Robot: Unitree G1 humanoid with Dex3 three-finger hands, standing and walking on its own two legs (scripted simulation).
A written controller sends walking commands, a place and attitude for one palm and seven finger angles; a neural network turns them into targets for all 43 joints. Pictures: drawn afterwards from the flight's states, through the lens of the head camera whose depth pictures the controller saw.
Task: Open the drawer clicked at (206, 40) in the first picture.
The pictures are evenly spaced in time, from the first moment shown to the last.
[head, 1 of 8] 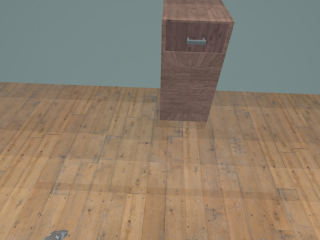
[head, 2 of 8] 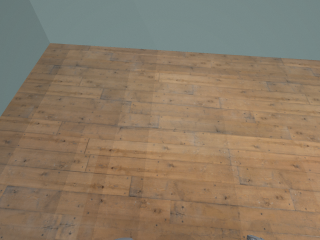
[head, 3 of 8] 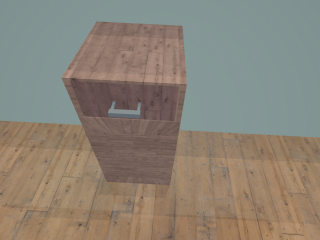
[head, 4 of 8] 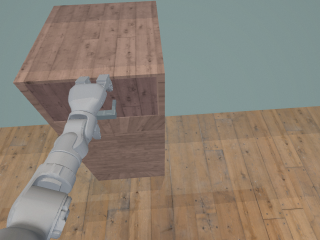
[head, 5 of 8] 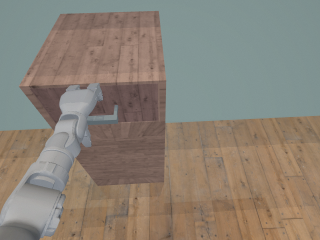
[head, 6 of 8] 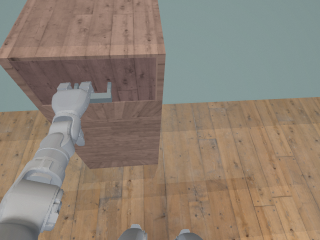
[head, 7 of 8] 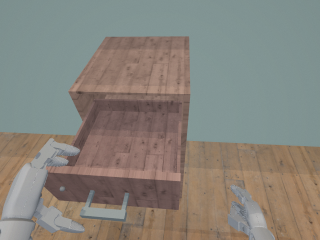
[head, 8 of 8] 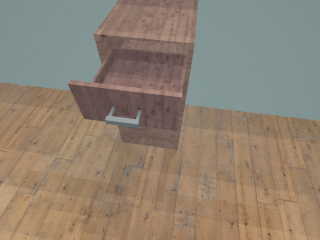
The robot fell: no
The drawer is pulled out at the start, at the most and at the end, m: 0.00 0.30 0.30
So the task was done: yes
